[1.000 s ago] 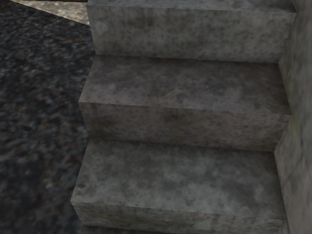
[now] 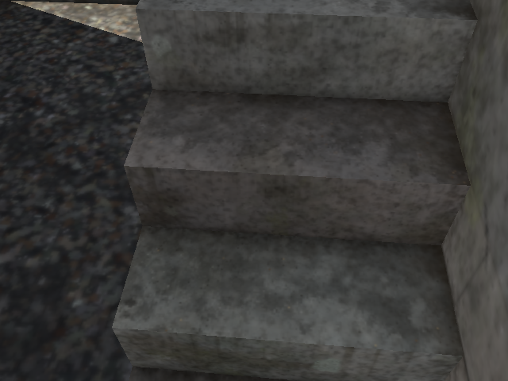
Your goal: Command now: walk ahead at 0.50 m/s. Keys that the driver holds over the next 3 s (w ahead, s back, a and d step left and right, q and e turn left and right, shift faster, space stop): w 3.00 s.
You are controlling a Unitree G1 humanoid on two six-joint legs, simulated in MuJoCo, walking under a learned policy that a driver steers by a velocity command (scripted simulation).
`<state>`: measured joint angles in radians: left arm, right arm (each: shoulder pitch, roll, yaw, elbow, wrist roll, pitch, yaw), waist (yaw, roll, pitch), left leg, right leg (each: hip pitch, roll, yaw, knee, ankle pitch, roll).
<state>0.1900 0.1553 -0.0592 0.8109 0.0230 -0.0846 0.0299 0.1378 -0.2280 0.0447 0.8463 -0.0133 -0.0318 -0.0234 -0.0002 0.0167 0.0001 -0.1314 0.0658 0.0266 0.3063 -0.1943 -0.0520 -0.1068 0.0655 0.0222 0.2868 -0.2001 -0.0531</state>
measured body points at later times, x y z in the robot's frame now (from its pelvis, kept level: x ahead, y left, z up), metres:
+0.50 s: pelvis +0.00 +0.00 +0.00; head +0.01 -0.01 +0.45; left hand +0.14 +0.21 -0.12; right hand +0.13 -0.24 -0.13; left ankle -0.02 +0.15 -0.75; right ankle -0.03 -0.09 -0.75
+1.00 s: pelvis +0.00 +0.00 +0.00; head +0.01 -0.01 +0.45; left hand +0.13 +0.21 -0.12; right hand +0.13 -0.24 -0.12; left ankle -0.02 +0.15 -0.75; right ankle -0.03 -0.09 -0.75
